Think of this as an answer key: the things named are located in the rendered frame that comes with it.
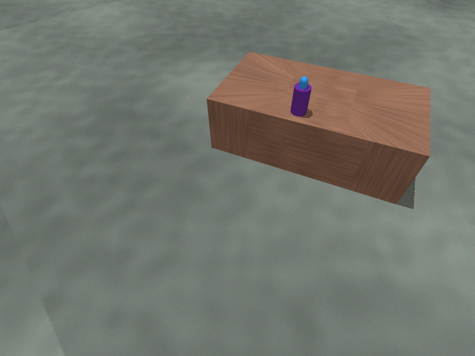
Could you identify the bottle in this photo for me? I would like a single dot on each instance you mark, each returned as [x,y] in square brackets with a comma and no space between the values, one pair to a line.
[300,99]

